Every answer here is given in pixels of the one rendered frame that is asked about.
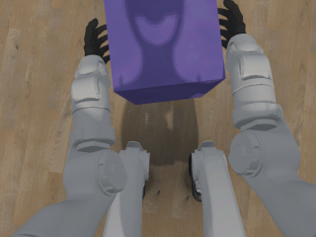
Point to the right robot shin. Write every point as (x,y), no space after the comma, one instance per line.
(221,154)

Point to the robot right foot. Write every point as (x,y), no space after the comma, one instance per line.
(196,195)

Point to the carton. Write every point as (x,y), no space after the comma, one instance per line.
(164,50)

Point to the left robot forearm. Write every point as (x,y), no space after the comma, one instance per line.
(91,109)

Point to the left robot hand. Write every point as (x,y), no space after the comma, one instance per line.
(93,44)

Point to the left robot upper arm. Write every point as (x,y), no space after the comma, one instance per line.
(92,182)

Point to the right robot hand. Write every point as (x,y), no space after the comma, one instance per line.
(234,23)

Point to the right robot forearm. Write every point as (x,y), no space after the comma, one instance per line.
(253,89)

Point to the right robot upper arm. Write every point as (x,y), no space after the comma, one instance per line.
(269,161)

